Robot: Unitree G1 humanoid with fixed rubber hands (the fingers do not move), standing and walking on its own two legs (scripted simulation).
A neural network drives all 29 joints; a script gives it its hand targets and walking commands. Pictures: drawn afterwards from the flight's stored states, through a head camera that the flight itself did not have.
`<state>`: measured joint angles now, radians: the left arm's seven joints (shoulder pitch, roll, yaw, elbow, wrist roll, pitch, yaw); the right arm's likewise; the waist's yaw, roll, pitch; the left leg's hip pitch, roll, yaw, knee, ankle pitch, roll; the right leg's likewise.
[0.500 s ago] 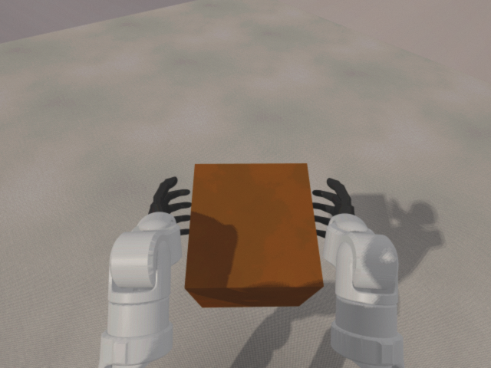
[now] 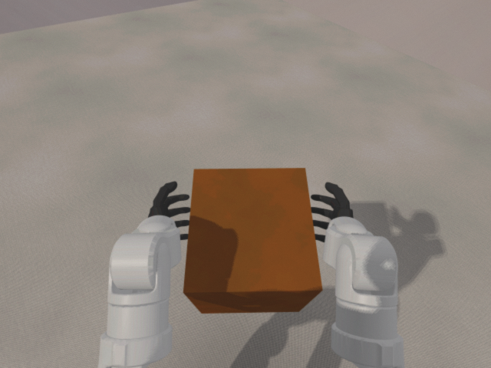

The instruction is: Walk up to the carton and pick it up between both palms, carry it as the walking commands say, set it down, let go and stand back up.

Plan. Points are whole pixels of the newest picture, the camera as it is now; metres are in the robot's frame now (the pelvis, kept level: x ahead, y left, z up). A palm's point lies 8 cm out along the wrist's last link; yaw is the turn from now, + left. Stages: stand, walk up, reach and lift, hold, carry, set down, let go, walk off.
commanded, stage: carry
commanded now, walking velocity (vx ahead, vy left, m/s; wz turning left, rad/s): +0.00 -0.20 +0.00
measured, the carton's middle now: (250, 245) +0.32 +0.01 +0.02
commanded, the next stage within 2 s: none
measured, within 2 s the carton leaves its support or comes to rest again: neither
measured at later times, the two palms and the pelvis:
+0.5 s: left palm (172, 271) +0.22 +0.11 +0.10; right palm (368, 268) +0.23 -0.15 +0.11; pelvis -0.06 -0.03 +0.00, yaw +1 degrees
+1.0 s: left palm (236, 316) +0.17 +0.02 +0.10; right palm (446, 320) +0.17 -0.24 +0.10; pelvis -0.12 -0.11 +0.00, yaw +0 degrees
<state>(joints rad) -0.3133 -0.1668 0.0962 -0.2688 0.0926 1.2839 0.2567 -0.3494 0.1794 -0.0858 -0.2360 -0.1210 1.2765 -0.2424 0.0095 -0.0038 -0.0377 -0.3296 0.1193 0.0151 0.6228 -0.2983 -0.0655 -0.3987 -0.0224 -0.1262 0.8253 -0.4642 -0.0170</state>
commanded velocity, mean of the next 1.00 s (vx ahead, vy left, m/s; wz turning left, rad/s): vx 0.00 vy -0.20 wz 0.00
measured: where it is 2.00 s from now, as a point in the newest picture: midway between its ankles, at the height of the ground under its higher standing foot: outside the picture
